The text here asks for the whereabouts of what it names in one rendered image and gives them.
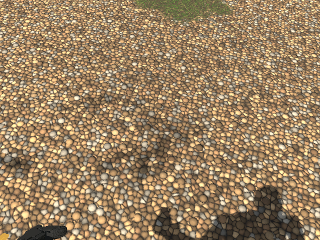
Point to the robot left hand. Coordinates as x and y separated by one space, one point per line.
39 232

